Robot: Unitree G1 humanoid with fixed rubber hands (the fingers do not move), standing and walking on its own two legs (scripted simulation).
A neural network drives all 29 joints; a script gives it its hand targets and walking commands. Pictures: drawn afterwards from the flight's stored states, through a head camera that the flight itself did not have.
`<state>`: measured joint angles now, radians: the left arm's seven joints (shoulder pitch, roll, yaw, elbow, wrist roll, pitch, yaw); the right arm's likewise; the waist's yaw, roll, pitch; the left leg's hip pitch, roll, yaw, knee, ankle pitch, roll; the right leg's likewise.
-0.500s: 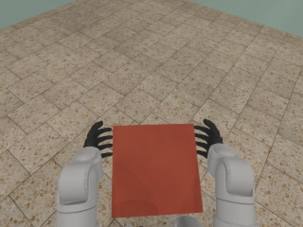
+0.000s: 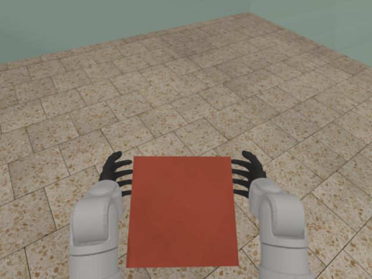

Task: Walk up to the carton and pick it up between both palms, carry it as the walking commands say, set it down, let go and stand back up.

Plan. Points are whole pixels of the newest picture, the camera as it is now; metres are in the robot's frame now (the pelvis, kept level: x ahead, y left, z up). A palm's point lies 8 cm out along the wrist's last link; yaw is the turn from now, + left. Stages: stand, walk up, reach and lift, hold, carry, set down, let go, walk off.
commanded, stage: carry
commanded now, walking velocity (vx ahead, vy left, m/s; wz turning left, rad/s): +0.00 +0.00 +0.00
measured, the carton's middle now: (181, 208) +0.29 +0.00 -0.02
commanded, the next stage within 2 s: none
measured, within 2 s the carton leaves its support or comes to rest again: neither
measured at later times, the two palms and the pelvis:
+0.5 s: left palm (33, 188) +0.26 +0.26 +0.13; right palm (202, 186) +0.27 -0.03 +0.12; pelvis -0.01 +0.09 +0.02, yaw +4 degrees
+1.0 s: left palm (41, 218) +0.21 +0.23 +0.12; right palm (217, 209) +0.23 -0.05 +0.10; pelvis -0.06 +0.07 +0.02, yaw +6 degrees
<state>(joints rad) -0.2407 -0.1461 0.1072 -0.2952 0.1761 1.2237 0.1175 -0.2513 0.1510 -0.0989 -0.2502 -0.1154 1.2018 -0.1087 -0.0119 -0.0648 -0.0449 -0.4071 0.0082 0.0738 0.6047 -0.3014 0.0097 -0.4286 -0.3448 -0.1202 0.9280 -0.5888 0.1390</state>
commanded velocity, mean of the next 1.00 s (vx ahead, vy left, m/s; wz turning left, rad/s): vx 0.00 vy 0.00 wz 0.00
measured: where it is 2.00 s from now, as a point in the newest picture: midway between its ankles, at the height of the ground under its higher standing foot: outside the picture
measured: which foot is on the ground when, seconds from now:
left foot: down 0.00-1.00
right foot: up 0.00-0.46, down 0.48-1.00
